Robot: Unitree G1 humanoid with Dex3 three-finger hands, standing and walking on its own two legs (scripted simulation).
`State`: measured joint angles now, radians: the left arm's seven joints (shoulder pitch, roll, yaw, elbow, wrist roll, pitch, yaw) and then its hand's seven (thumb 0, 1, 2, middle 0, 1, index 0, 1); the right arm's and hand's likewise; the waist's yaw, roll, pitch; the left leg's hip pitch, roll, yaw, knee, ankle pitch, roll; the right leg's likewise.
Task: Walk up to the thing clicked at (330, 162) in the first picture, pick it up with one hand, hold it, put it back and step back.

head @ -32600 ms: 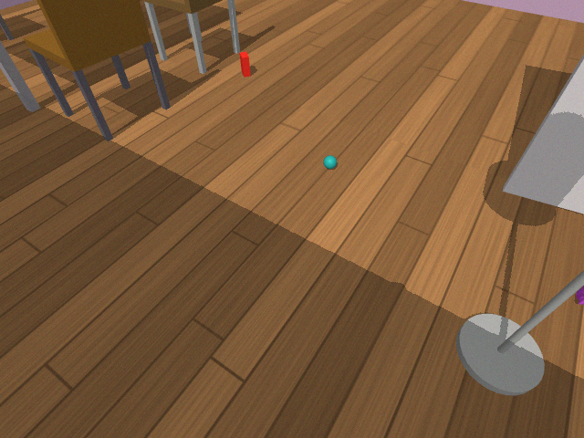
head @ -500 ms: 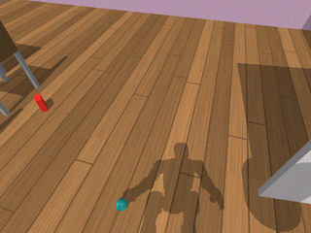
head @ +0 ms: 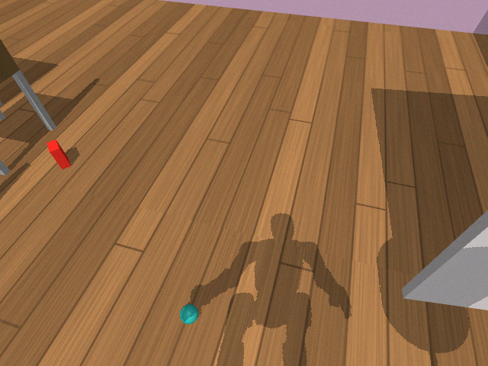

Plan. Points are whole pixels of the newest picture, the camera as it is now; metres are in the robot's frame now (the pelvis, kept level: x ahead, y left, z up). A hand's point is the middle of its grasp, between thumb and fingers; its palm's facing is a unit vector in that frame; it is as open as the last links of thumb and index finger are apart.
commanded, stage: step back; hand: left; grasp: from above
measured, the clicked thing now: (189, 314) +0.42 +0.25 -0.75
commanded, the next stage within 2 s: none
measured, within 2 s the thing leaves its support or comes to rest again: neither
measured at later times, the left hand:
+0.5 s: hand out of the picture +0.07 +0.30 -0.18, palm faces -0.06 -0.93 -0.35, open 7.4 cm
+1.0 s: hand out of the picture -0.12 +0.26 -0.14, palm faces -0.07 -0.90 -0.43, open 7.4 cm
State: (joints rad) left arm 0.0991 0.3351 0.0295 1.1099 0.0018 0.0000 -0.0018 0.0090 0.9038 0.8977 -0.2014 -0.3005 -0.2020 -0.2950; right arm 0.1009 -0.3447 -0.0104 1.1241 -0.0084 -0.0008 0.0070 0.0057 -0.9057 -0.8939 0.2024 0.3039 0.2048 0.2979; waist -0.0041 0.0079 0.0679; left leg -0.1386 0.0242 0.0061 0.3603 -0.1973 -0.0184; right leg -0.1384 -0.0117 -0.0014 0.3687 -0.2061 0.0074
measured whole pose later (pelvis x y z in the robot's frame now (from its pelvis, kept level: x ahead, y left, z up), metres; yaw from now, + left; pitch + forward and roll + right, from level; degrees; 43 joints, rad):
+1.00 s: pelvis -0.23 +0.00 -0.01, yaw -4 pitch -1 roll +2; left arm 0.18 0.34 0.08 0.84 0.04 0.06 0.00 0.01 0.90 0.90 -0.20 -0.30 -0.20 -0.30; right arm 0.18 -0.42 -0.05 0.90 0.00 0.04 -0.02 0.01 -0.91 -0.89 0.20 0.30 0.21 0.30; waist 0.01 0.03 0.12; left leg -0.47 -0.14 -0.17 1.14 -0.43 -0.02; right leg -0.30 0.00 0.04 0.57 -0.25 -0.03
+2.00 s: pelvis -0.58 -0.01 -0.03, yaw +2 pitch -3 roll +3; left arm 0.07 0.41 0.07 0.78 0.03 0.06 0.03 0.01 0.90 0.90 -0.20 -0.30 -0.20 -0.30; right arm 0.18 -0.36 -0.05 0.90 -0.03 0.05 -0.01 0.01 -0.91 -0.89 0.20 0.30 0.20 0.30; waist 0.01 -0.07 0.22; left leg -0.24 -0.08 -0.02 0.65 -0.36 0.01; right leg -0.47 -0.09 0.02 0.76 -0.27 0.00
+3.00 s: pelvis -0.62 +0.01 -0.02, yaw -2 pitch -3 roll +0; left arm 0.14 0.36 0.04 0.98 0.02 -0.02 0.00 0.01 0.91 0.90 -0.20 -0.30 -0.20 -0.29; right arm 0.17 -0.36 -0.03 0.98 0.00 0.01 0.00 0.01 -0.90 -0.89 0.20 0.30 0.21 0.30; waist 0.00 0.03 0.10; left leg -0.26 0.02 -0.01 0.68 -0.39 0.00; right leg -0.30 0.00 -0.02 0.61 -0.26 -0.01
